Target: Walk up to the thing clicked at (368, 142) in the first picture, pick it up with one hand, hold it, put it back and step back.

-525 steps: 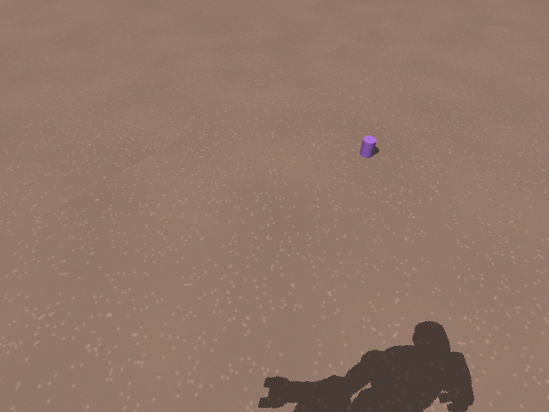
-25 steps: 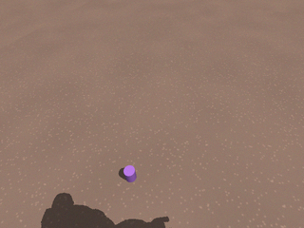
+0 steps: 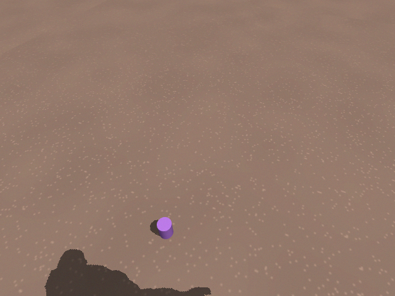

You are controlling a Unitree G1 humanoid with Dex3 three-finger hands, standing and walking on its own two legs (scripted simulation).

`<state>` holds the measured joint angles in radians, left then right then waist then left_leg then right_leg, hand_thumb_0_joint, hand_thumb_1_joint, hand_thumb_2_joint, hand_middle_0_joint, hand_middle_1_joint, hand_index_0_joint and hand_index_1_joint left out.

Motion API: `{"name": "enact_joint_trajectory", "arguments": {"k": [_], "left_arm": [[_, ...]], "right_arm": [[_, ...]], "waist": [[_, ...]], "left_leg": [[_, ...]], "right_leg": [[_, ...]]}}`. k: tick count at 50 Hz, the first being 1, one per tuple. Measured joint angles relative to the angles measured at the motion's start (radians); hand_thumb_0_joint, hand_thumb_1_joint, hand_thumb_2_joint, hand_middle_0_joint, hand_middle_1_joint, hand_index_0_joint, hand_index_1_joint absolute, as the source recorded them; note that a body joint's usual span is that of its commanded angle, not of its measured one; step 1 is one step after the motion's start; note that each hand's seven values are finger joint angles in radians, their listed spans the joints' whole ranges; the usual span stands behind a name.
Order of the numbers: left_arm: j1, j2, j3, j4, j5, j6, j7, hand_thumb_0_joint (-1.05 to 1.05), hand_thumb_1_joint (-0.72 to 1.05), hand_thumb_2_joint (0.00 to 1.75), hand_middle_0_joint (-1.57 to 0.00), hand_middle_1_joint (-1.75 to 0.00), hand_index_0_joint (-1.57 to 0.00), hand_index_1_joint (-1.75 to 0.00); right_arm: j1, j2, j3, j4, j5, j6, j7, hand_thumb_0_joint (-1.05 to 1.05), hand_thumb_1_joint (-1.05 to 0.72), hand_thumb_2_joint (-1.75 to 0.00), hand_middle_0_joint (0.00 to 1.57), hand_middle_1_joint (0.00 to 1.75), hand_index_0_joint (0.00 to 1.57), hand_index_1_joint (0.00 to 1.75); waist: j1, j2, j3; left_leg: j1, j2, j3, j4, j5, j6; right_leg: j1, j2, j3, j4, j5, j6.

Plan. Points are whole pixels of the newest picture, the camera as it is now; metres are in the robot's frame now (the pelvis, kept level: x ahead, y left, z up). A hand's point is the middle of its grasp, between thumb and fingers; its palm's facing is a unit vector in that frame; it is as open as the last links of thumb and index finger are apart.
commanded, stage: stand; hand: left
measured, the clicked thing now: (165, 228) +0.56 +0.20 -0.73
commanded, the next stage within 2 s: walk up in 1.68 s
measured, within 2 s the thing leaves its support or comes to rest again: neither
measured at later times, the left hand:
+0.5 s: hand out of the picture +0.08 +0.26 -0.15, palm faces +0.00 -0.94 -0.35, open 7.4 cm
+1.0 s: hand out of the picture +0.10 +0.26 -0.15, palm faces -0.02 -0.94 -0.34, open 7.4 cm
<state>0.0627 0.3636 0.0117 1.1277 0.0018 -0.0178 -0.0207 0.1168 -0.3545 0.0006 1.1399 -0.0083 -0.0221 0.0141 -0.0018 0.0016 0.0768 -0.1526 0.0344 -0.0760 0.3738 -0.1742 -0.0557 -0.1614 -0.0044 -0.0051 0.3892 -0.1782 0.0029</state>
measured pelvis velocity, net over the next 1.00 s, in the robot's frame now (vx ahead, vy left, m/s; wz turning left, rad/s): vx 0.02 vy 0.00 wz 0.00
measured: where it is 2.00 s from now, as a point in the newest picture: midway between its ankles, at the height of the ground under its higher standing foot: outside the picture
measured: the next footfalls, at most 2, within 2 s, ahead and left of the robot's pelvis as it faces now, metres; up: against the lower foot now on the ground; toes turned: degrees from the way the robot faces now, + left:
right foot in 1.96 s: +0.16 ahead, -0.15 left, +0.00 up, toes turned +0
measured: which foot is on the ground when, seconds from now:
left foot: down 0.00-1.00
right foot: down 0.00-1.00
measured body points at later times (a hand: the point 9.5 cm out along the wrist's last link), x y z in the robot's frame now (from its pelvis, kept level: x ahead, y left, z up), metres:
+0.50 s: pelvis +0.01 +0.00 +0.00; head +0.02 +0.00 +0.45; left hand +0.08 +0.31 -0.13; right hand +0.10 -0.30 -0.13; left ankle +0.02 +0.16 -0.74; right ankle +0.02 -0.12 -0.74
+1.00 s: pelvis +0.02 +0.00 +0.00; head +0.03 +0.00 +0.45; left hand +0.10 +0.31 -0.13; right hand +0.09 -0.30 -0.13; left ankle +0.02 +0.16 -0.74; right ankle +0.02 -0.12 -0.74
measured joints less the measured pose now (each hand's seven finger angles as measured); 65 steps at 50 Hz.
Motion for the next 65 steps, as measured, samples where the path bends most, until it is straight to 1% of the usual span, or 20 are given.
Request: {"name": "enact_joint_trajectory", "arguments": {"k": [13, 21, 46, 65], "left_arm": [[0.014, -0.01, -0.004, 0.023, 0.003, 0.003, 0.003, 0.01, 0.9, 0.9, -0.21, -0.3, -0.21, -0.3], [0.024, -0.011, -0.004, 0.026, 0.004, 0.003, 0.005, 0.01, 0.9, 0.9, -0.21, -0.3, -0.21, -0.3], [0.021, -0.014, -0.008, 0.01, 0.005, 0.001, 0.01, 0.01, 0.9, 0.9, -0.21, -0.3, -0.21, -0.3], [0.036, -0.008, -0.006, 0.012, 0.006, 0.006, 0.009, 0.01, 0.9, 0.9, -0.21, -0.3, -0.21, -0.3]], "right_arm": [[-0.045, -0.001, 0.004, -0.003, 0.0, 0.002, -0.001, 0.01, -0.9, -0.9, 0.21, 0.3, 0.21, 0.3], [-0.049, -0.004, 0.005, -0.004, 0.001, 0.005, -0.001, 0.01, -0.9, -0.9, 0.21, 0.3, 0.21, 0.3], [-0.02, -0.006, 0.006, 0.002, 0.002, 0.015, -0.002, 0.01, -0.9, -0.9, 0.2, 0.3, 0.21, 0.3], [-0.01, -0.003, 0.008, -0.004, 0.001, 0.012, -0.002, 0.01, -0.9, -0.9, 0.21, 0.3, 0.21, 0.3]], "waist": [[0.014, 0.003, -0.008], [0.016, 0.01, -0.012], [0.002, 0.009, -0.022], [0.006, 0.007, -0.02]], "left_leg": [[0.011, -0.003, 0.002, -0.022, 0.003, 0.005], [0.014, -0.002, 0.0, -0.03, 0.004, 0.004], [0.026, 0.001, 0.0, -0.034, -0.006, 0.005], [0.031, -0.007, 0.001, -0.042, -0.001, 0.009]], "right_leg": [[0.013, -0.004, 0.001, -0.025, 0.004, 0.005], [0.017, -0.004, -0.002, -0.033, 0.004, 0.004], [0.033, -0.001, -0.002, -0.047, 0.0, 0.004], [0.035, -0.009, -0.002, -0.046, -0.001, 0.008]]}}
